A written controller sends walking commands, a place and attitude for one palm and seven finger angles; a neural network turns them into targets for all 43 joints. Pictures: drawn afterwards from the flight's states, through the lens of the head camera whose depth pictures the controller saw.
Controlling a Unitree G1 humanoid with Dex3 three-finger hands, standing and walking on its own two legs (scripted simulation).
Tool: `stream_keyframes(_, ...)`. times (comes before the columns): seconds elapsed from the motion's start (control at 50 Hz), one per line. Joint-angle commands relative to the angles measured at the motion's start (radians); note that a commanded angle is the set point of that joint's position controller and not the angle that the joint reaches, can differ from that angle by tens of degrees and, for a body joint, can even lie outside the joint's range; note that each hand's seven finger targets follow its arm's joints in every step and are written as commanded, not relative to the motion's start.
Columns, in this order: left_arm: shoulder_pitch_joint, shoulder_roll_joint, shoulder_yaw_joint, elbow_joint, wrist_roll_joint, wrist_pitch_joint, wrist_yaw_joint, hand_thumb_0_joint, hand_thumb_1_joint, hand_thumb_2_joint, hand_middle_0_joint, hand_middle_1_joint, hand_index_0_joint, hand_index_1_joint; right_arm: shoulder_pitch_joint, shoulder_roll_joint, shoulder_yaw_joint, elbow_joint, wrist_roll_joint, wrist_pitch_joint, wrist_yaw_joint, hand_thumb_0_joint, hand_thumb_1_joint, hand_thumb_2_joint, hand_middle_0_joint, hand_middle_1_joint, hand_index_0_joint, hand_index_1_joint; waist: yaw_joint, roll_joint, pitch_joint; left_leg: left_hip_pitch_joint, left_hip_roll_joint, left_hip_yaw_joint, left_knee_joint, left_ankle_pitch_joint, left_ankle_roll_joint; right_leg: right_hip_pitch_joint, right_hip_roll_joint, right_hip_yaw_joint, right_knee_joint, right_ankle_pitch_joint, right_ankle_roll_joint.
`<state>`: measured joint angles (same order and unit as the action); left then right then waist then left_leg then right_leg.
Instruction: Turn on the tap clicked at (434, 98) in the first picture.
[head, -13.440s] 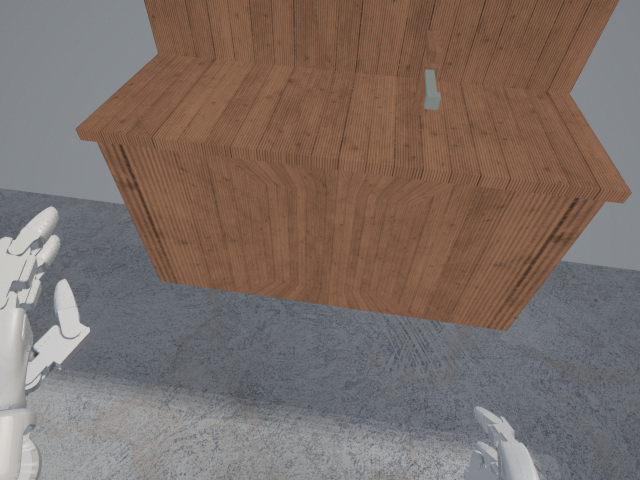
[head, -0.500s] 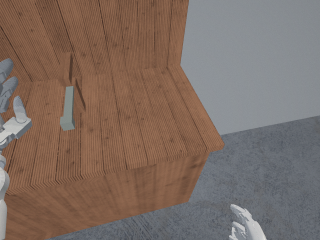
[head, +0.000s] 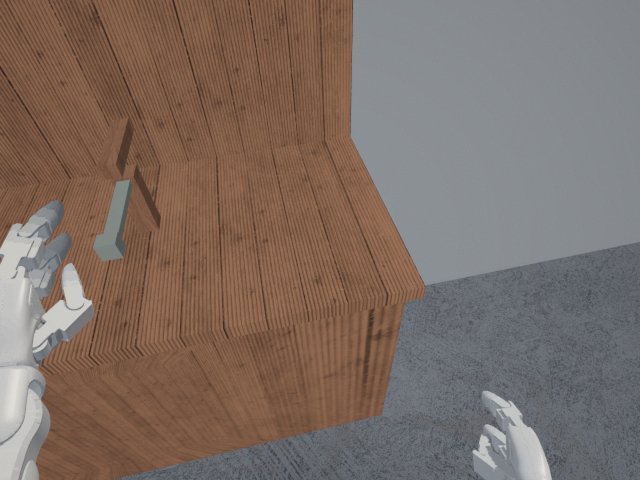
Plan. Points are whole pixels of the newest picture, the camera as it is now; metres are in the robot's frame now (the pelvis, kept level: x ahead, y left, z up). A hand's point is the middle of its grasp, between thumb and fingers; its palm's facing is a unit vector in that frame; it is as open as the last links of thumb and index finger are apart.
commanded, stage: turn the palm inward beside the body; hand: left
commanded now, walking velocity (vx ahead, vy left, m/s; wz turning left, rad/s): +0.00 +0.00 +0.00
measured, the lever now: (110, 246) +0.36 +0.34 +0.10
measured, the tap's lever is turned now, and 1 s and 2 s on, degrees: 0 0 0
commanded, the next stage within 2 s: reach beside the lever's end, fingers flat in 1.56 s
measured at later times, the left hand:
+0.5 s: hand (78, 332) +0.20 +0.26 +0.16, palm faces +0.45 -0.86 -0.22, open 7.4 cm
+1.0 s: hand (72, 366) +0.18 +0.26 +0.14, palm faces +0.48 -0.87 -0.14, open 7.4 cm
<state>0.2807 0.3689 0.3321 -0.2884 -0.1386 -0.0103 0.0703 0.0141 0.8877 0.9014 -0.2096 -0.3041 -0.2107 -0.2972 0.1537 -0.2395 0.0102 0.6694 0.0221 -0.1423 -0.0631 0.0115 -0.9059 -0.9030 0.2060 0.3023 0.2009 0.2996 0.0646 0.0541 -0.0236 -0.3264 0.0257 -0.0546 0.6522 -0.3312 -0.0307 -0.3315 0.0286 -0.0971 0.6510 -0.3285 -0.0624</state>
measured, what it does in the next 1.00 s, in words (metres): stands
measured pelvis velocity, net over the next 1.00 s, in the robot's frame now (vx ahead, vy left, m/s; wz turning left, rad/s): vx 0.00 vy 0.03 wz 0.01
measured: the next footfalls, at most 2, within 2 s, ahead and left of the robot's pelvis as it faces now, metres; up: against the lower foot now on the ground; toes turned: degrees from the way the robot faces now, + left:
none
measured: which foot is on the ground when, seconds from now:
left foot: down 0.00-1.00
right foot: down 0.00-1.00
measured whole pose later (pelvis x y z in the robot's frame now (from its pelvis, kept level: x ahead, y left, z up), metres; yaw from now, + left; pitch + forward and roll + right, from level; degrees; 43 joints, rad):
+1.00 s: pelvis +0.00 +0.03 +0.00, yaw +1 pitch -1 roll +0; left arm 0.54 0.22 0.21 -0.54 -0.20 0.08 0.19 0.02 0.89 0.90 -0.21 -0.30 -0.21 -0.30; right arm 0.20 -0.22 0.04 0.63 0.03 -0.22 -0.08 0.01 -0.90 -0.90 0.21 0.30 0.20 0.30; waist 0.08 0.04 -0.05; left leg -0.33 -0.01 -0.05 0.68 -0.34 -0.01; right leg -0.33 -0.01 -0.09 0.67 -0.34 -0.04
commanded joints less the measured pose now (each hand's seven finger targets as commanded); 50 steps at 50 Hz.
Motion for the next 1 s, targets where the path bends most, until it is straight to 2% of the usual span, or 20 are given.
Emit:
stream_keyframes(0.0,0.016,0.211,0.190,-0.273,-0.037,-0.097,0.033,0.000,0.900,0.900,-0.200,-0.300,-0.200,-0.300,-0.100,-0.103,-0.048,-0.172,0.005,-0.068,-0.003,0.000,-0.900,-0.900,0.200,0.300,0.200,0.300,0.018,-0.098,-0.178,-0.044,-0.017,0.035,-0.025,0.172,0.044,0.140,-0.123,0.188,-0.151,0.249,0.099)
stream_keyframes(0.04,0.081,0.208,0.214,-0.283,-0.042,-0.101,0.034,0.000,0.900,0.900,-0.200,-0.300,-0.200,-0.300,-0.078,-0.105,-0.050,-0.168,0.008,-0.075,0.001,0.000,-0.900,-0.900,0.200,0.300,0.200,0.300,0.024,-0.079,-0.196,-0.014,-0.025,0.052,-0.029,0.247,0.051,0.150,-0.098,0.134,-0.108,0.419,0.097)
stream_keyframes(0.06,0.096,0.160,0.173,-0.313,-0.050,-0.105,0.026,0.000,0.900,0.900,-0.200,-0.300,-0.200,-0.300,-0.061,-0.105,-0.051,-0.181,0.009,-0.080,0.003,0.000,-0.900,-0.900,0.200,0.300,0.200,0.300,0.014,-0.064,-0.206,0.004,-0.029,0.063,-0.028,0.280,0.056,0.141,-0.091,0.109,-0.091,0.477,0.095)
stream_keyframes(0.1,0.130,0.151,0.172,-0.310,-0.060,-0.104,0.015,0.000,0.900,0.900,-0.200,-0.300,-0.200,-0.300,-0.037,-0.112,-0.055,-0.181,0.012,-0.088,0.000,0.000,-0.900,-0.900,0.200,0.300,0.200,0.300,0.008,-0.080,-0.199,0.010,-0.029,0.067,-0.021,0.315,0.058,0.127,-0.079,0.084,-0.076,0.531,0.092)
stream_keyframes(0.16,0.105,0.119,0.131,-0.339,-0.057,-0.111,0.015,0.000,0.900,0.900,-0.200,-0.300,-0.200,-0.300,-0.023,-0.114,-0.056,-0.183,0.014,-0.105,-0.006,0.000,-0.900,-0.900,0.200,0.300,0.200,0.300,-0.006,-0.059,-0.168,0.020,-0.034,0.065,-0.018,0.310,0.064,0.081,-0.070,0.072,-0.078,0.466,0.082)
stream_keyframes(0.24,0.112,0.140,0.134,-0.382,-0.043,-0.132,0.035,0.000,0.900,0.900,-0.200,-0.300,-0.200,-0.300,-0.035,-0.114,-0.054,-0.178,0.010,-0.130,-0.014,0.000,-0.900,-0.900,0.200,0.300,0.200,0.300,0.006,-0.030,-0.167,0.023,-0.037,0.059,-0.017,0.296,0.066,0.066,-0.063,0.070,-0.078,0.390,0.070)
stream_keyframes(0.3,0.123,0.103,0.096,-0.390,-0.050,-0.139,0.038,0.000,0.900,0.900,-0.200,-0.300,-0.200,-0.300,-0.028,-0.112,-0.055,-0.182,0.010,-0.143,-0.012,0.000,-0.900,-0.900,0.200,0.300,0.200,0.300,0.004,-0.039,-0.166,0.016,-0.036,0.050,-0.024,0.283,0.064,0.058,-0.062,0.060,-0.078,0.344,0.065)
stream_keyframes(0.34,0.124,0.120,0.116,-0.390,-0.047,-0.127,0.051,0.000,0.900,0.900,-0.200,-0.300,-0.200,-0.300,-0.044,-0.108,-0.046,-0.176,0.013,-0.146,-0.017,0.000,-0.900,-0.900,0.200,0.300,0.200,0.300,0.014,-0.023,-0.144,0.008,-0.039,0.046,-0.035,0.251,0.064,0.047,-0.056,0.056,-0.087,0.277,0.059)
stream_keyframes(0.46,0.124,0.057,0.048,-0.391,-0.055,-0.061,0.065,0.000,0.900,0.900,-0.200,-0.300,-0.200,-0.300,-0.064,-0.100,-0.033,-0.189,0.017,-0.147,-0.023,0.000,-0.900,-0.900,0.200,0.300,0.200,0.300,0.011,-0.020,-0.109,0.005,-0.035,0.034,-0.065,0.186,0.060,0.024,-0.052,0.044,-0.110,0.160,0.053)
stream_keyframes(0.5,0.130,0.060,0.047,-0.393,-0.063,-0.041,0.067,0.000,0.900,0.900,-0.200,-0.300,-0.200,-0.300,-0.068,-0.105,-0.030,-0.192,0.015,-0.146,-0.026,0.000,-0.900,-0.900,0.200,0.300,0.200,0.300,0.014,-0.045,-0.108,0.000,-0.035,0.028,-0.070,0.171,0.062,0.026,-0.049,0.044,-0.118,0.142,0.055)
stream_keyframes(0.6,0.113,0.044,0.017,-0.431,-0.053,-0.018,0.090,0.000,0.900,0.900,-0.200,-0.300,-0.200,-0.300,-0.085,-0.099,-0.019,-0.199,0.013,-0.146,-0.028,0.000,-0.900,-0.900,0.200,0.300,0.200,0.300,0.014,-0.013,-0.089,0.001,-0.034,0.014,-0.089,0.113,0.057,0.005,-0.044,0.035,-0.125,0.058,0.049)
stream_keyframes(0.64,0.121,0.055,0.029,-0.442,-0.045,-0.016,0.100,0.000,0.900,0.900,-0.200,-0.300,-0.200,-0.300,-0.096,-0.098,-0.015,-0.196,0.011,-0.147,-0.029,0.000,-0.900,-0.900,0.200,0.300,0.200,0.300,0.020,0.008,-0.077,0.004,-0.035,0.013,-0.093,0.107,0.055,0.003,-0.042,0.036,-0.127,0.051,0.046)
stream_keyframes(0.7,0.130,0.022,-0.002,-0.452,-0.053,-0.011,0.103,0.000,0.900,0.900,-0.200,-0.300,-0.200,-0.300,-0.094,-0.098,-0.015,-0.200,0.010,-0.147,-0.028,0.000,-0.900,-0.900,0.200,0.300,0.200,0.300,0.012,-0.023,-0.091,0.003,-0.034,0.010,-0.091,0.102,0.054,0.005,-0.042,0.032,-0.124,0.048,0.048)
stream_keyframes(0.74,0.137,0.032,0.002,-0.459,-0.046,-0.002,0.111,0.000,0.900,0.900,-0.200,-0.300,-0.200,-0.300,-0.101,-0.096,-0.010,-0.196,0.012,-0.144,-0.030,0.000,-0.900,-0.900,0.200,0.300,0.200,0.300,0.016,0.017,-0.073,0.000,-0.036,0.005,-0.101,0.070,0.050,-0.005,-0.040,0.030,-0.125,0.021,0.044)
stream_keyframes(0.82,0.157,0.006,-0.018,-0.472,-0.060,0.008,0.115,0.000,0.900,0.900,-0.200,-0.300,-0.200,-0.300,-0.100,-0.098,-0.010,-0.205,0.008,-0.144,-0.031,0.000,-0.900,-0.900,0.200,0.300,0.200,0.300,0.013,-0.036,-0.087,-0.004,-0.036,0.000,-0.097,0.083,0.052,0.006,-0.041,0.027,-0.123,0.036,0.046)
stream_keyframes(0.84,0.168,0.021,-0.002,-0.471,-0.057,0.014,0.117,0.000,0.900,0.900,-0.200,-0.300,-0.200,-0.300,-0.108,-0.097,-0.009,-0.200,0.010,-0.142,-0.033,0.000,-0.900,-0.900,0.200,0.300,0.200,0.300,0.021,-0.001,-0.081,-0.002,-0.038,0.004,-0.097,0.075,0.052,0.006,-0.040,0.032,-0.129,0.027,0.044)
stream_keyframes(0.86,0.161,-0.011,-0.033,-0.479,-0.061,0.015,0.117,0.000,0.900,0.900,-0.200,-0.300,-0.200,-0.300,-0.105,-0.091,-0.006,-0.204,0.011,-0.141,-0.032,0.000,-0.900,-0.900,0.200,0.300,0.200,0.300,0.014,-0.004,-0.075,-0.002,-0.038,0.001,-0.101,0.074,0.050,0.004,-0.042,0.027,-0.124,0.029,0.043)
stream_keyframes(0.92,0.183,-0.013,-0.037,-0.480,-0.066,0.020,0.120,0.000,0.900,0.900,-0.200,-0.300,-0.200,-0.300,-0.105,-0.096,-0.009,-0.206,0.009,-0.144,-0.031,0.000,-0.900,-0.900,0.200,0.300,0.200,0.300,0.014,-0.019,-0.075,-0.001,-0.037,0.001,-0.094,0.083,0.051,0.003,-0.041,0.028,-0.127,0.038,0.044)
stream_keyframes(0.94,0.186,-0.001,-0.022,-0.491,-0.061,0.020,0.124,0.000,0.900,0.900,-0.200,-0.300,-0.200,-0.300,-0.105,-0.095,-0.008,-0.201,0.011,-0.144,-0.032,0.000,-0.900,-0.900,0.200,0.300,0.200,0.300,0.020,0.010,-0.076,0.002,-0.037,0.001,-0.097,0.084,0.048,0.008,-0.040,0.028,-0.125,0.038,0.042)
stream_keyframes(0.98,0.174,-0.010,-0.029,-0.493,-0.067,0.022,0.128,0.000,0.900,0.900,-0.200,-0.300,-0.200,-0.300,-0.101,-0.094,-0.007,-0.205,0.009,-0.145,-0.033,0.000,-0.900,-0.900,0.200,0.300,0.200,0.300,0.015,-0.028,-0.080,-0.002,-0.037,-0.006,-0.098,0.082,0.049,0.006,-0.040,0.024,-0.122,0.038,0.043)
